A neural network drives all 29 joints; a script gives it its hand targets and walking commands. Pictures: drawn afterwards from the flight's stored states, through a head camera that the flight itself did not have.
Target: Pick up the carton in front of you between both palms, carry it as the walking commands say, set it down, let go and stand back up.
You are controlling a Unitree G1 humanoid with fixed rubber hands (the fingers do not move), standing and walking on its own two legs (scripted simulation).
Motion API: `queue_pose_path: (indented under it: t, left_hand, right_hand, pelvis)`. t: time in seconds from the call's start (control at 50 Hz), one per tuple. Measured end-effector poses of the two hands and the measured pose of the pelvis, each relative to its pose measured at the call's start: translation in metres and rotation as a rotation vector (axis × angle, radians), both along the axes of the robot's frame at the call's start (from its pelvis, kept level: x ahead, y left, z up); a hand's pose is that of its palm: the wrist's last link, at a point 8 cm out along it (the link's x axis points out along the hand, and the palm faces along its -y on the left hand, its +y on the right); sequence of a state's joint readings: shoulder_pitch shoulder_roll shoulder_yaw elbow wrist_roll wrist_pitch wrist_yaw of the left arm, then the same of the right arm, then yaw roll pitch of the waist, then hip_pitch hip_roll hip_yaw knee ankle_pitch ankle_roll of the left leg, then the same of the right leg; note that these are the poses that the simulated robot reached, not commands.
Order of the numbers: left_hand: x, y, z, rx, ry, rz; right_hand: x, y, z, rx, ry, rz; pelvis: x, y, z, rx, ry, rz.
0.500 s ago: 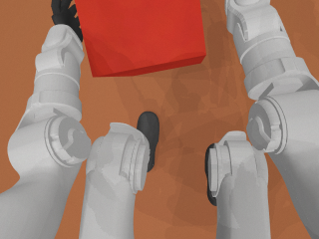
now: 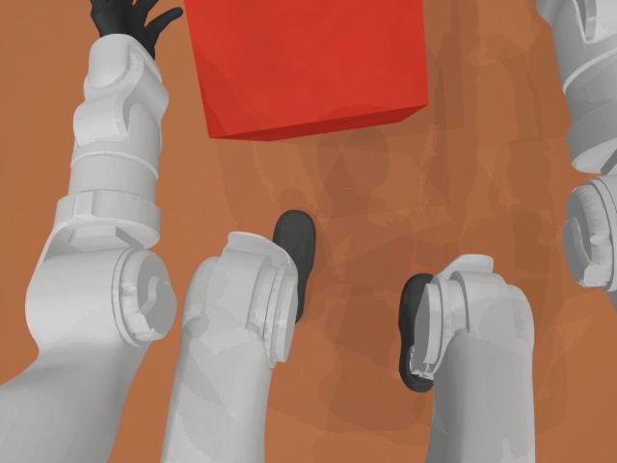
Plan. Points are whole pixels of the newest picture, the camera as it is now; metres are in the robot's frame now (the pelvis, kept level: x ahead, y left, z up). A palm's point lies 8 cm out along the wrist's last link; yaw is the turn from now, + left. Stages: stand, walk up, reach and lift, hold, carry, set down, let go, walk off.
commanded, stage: set down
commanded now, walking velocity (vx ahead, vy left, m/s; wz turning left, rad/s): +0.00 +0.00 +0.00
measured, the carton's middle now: (315, 43) +0.53 +0.09 -0.27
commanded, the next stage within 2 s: let go in 0.86 s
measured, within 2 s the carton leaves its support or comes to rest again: neither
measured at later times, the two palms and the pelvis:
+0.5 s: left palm out of the picture +0.50 +0.26 +0.01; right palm out of the picture +0.62 -0.12 +0.01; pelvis +0.02 +0.00 +0.11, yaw -1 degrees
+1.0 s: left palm out of the picture +0.48 +0.26 +0.15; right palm out of the picture +0.61 -0.12 +0.15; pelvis +0.06 +0.01 +0.25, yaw -2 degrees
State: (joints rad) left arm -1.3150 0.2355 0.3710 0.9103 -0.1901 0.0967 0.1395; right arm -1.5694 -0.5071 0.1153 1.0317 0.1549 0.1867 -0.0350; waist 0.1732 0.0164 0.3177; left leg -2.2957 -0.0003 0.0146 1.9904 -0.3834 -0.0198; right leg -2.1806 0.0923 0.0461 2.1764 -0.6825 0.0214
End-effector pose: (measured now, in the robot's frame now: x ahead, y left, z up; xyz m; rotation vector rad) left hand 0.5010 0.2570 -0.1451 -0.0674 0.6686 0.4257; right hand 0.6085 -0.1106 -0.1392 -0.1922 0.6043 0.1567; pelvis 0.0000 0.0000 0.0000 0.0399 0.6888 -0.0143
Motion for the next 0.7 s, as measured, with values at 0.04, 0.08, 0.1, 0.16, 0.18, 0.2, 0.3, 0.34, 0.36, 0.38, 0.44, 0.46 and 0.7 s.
queue_pose_path:
  t: [0.04,0.08,0.1,0.16,0.18,0.2,0.3,0.34,0.36,0.38,0.44,0.46,0.7]
  left_hand:
    - [0.002,-0.005,0.015,-0.017,-0.022,0.000]
    - [0.000,-0.008,0.027,-0.016,-0.009,-0.003]
    - [-0.002,-0.007,0.033,-0.013,-0.001,0.002]
    - [-0.005,-0.005,0.052,0.002,0.009,0.005]
    - [-0.006,-0.005,0.058,0.007,0.012,0.007]
    - [-0.006,-0.004,0.066,0.012,0.003,0.011]
    - [-0.009,-0.001,0.095,0.001,-0.002,0.014]
    - [-0.010,0.000,0.106,0.009,-0.005,0.010]
    - [-0.010,0.001,0.112,0.016,-0.005,0.008]
    - [-0.009,0.003,0.118,0.024,-0.005,0.007]
    - [-0.005,0.004,0.137,0.027,-0.018,0.006]
    - [-0.005,0.003,0.142,0.021,-0.018,0.004]
    - [-0.008,0.000,0.217,0.033,-0.012,-0.010]
  right_hand:
    - [0.001,0.003,0.018,-0.010,-0.009,-0.002]
    - [0.000,0.003,0.031,-0.019,0.021,-0.010]
    - [0.000,0.003,0.037,-0.022,0.034,-0.009]
    - [-0.002,0.002,0.055,-0.007,0.061,-0.019]
    - [-0.002,0.001,0.061,-0.003,0.067,-0.023]
    - [-0.001,0.000,0.068,-0.002,0.063,-0.024]
    - [-0.001,-0.003,0.092,-0.011,0.063,-0.015]
    - [0.001,-0.002,0.104,-0.004,0.050,-0.013]
    - [0.002,-0.001,0.110,0.007,0.048,-0.017]
    - [0.003,-0.001,0.115,0.009,0.049,-0.018]
    - [0.006,-0.003,0.130,0.017,0.051,-0.021]
    - [0.007,-0.005,0.134,0.013,0.050,-0.021]
    - [0.005,-0.012,0.205,0.008,0.047,0.008]
  pelvis:
    - [0.000,0.000,0.008,-0.006,0.007,0.009]
    - [0.001,0.000,0.017,-0.013,0.015,0.008]
    - [0.002,0.001,0.022,-0.017,0.022,0.007]
    - [0.004,0.001,0.037,-0.024,0.050,0.010]
    - [0.005,0.002,0.043,-0.027,0.056,0.011]
    - [0.005,0.002,0.047,-0.030,0.063,0.011]
    - [0.010,0.003,0.071,-0.029,0.108,0.009]
    - [0.012,0.003,0.080,-0.030,0.120,0.010]
    - [0.013,0.003,0.084,-0.031,0.126,0.010]
    - [0.014,0.003,0.088,-0.031,0.130,0.009]
    - [0.017,0.004,0.101,-0.029,0.146,0.012]
    - [0.018,0.004,0.106,-0.029,0.153,0.013]
    - [0.037,0.006,0.173,-0.028,0.170,0.012]
